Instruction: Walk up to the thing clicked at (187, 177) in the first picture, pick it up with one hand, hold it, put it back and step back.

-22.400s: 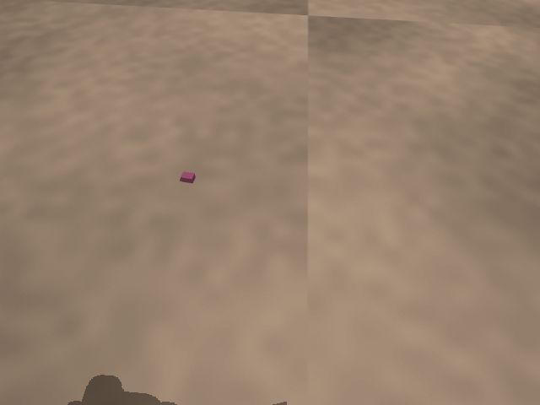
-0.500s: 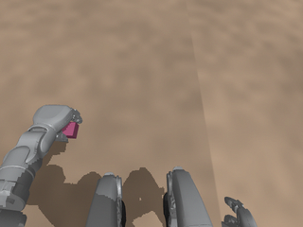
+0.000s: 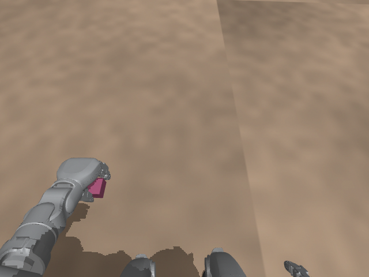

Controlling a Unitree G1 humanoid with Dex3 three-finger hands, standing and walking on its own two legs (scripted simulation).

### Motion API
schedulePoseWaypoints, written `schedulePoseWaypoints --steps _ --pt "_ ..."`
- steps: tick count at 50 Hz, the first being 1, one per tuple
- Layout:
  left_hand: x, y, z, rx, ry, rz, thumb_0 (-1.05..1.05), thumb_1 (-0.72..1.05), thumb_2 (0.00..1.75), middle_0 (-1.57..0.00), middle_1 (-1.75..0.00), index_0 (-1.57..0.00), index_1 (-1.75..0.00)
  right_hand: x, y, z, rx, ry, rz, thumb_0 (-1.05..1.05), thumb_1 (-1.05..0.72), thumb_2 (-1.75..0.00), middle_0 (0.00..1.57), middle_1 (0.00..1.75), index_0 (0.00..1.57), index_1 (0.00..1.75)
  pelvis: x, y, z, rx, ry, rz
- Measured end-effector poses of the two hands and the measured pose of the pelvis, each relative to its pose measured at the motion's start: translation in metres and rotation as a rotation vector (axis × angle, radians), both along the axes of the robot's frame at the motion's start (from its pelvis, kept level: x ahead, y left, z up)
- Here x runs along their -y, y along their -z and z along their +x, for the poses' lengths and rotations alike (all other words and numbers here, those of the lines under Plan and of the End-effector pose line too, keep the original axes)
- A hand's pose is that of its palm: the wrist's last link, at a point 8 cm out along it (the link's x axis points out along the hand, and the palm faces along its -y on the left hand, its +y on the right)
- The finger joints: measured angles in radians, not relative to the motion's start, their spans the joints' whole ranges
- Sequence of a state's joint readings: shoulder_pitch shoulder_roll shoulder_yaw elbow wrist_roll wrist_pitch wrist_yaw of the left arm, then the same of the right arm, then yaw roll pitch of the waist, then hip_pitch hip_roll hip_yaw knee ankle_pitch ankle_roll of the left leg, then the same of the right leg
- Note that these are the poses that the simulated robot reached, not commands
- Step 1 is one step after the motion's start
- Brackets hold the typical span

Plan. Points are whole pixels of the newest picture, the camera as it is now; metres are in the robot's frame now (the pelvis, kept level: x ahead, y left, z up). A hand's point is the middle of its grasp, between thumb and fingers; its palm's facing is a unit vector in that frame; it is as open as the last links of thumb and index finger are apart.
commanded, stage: lift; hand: left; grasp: from above
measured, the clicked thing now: (91, 187) +0.35 +0.22 -0.11
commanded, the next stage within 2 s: hold in 0.14 s
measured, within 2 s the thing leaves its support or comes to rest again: neither
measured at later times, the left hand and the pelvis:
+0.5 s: hand (80, 173) +0.35 +0.22 -0.01, palm faces -0.49 +0.01 -0.87, open 7.1 cm; pelvis +0.03 +0.00 +0.04, yaw -1 degrees
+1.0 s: hand (76, 174) +0.33 +0.21 +0.01, palm faces -0.48 +0.01 -0.88, open 7.1 cm; pelvis +0.03 +0.00 +0.05, yaw -1 degrees
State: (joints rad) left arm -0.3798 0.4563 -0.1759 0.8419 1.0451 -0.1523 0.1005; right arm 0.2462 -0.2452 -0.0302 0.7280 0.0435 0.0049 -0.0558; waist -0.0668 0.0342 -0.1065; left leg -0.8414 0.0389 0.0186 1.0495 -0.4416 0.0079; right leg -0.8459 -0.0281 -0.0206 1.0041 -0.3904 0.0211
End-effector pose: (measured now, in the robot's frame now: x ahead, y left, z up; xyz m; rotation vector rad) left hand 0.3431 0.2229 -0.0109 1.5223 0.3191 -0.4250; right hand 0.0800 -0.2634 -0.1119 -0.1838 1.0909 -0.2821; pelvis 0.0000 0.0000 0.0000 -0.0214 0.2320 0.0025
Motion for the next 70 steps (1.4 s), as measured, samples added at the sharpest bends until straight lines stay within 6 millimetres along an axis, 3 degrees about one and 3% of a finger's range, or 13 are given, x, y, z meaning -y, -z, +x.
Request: schedulePoseWaypoints --steps 12,29,46,70 --pt "0.004 -0.030 0.010 -0.036 0.003 -0.012 -0.01 0.46 0.08 -0.96 -0.13 -0.99 -0.10 -0.002 -0.025 0.021 0.011 0.009 0.012 0.01 -0.90 -0.90 0.20 0.30 0.20 0.30 0.000 -0.027 0.020 0.044 0.010 0.009" --pt "0.003 -0.062 0.015 -0.030 0.030 -0.005 -0.01 0.46 0.08 -0.96 -0.13 -0.99 -0.10 0.000 -0.044 0.051 0.044 0.001 0.017 0.01 -0.90 -0.89 0.20 0.30 0.20 0.30 0.001 -0.044 0.035 0.093 0.014 0.014" --pt "0.007 -0.080 0.002 -0.018 0.042 -0.010 -0.01 0.45 0.09 -0.97 -0.13 -1.00 -0.10 -0.002 -0.052 0.067 0.088 -0.017 0.030 0.01 -0.90 -0.90 0.20 0.30 0.20 0.30 0.003 -0.051 0.034 0.132 0.019 0.021" --pt "0.013 -0.097 -0.019 -0.013 0.048 -0.013 -0.01 0.45 0.10 -0.96 -0.14 -0.99 -0.11 0.000 -0.061 0.067 0.125 -0.022 0.035 0.01 -0.91 -0.90 0.20 0.30 0.20 0.30 0.008 -0.058 0.023 0.185 0.023 0.029"
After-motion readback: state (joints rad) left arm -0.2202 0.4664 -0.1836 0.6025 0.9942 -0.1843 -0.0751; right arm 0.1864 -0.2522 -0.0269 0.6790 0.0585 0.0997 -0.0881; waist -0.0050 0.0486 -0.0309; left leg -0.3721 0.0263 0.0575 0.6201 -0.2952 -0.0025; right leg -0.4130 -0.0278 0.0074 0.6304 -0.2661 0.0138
